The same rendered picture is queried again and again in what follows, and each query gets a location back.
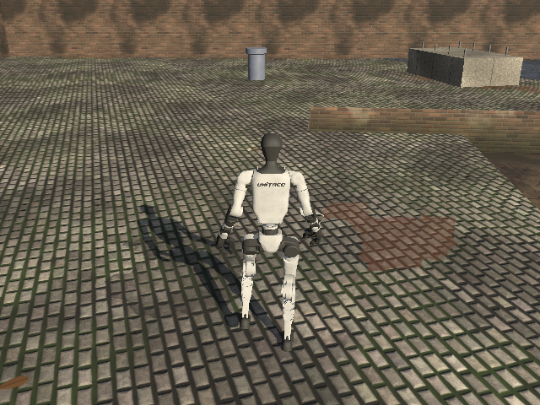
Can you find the robot left forearm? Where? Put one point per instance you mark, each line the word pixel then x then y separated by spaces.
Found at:
pixel 228 224

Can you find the robot left thigh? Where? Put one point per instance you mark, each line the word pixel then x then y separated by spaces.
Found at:
pixel 250 245

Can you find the robot left hand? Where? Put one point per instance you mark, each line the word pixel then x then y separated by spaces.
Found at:
pixel 220 242

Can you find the robot right foot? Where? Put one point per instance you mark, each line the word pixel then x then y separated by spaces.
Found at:
pixel 287 344

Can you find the robot right hand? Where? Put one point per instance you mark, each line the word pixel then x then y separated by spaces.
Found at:
pixel 318 235

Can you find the robot right forearm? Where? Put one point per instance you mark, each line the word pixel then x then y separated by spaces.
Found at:
pixel 312 220

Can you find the right robot upper arm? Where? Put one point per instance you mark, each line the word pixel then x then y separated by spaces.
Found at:
pixel 302 192

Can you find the left robot upper arm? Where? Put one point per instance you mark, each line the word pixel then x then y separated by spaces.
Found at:
pixel 240 191

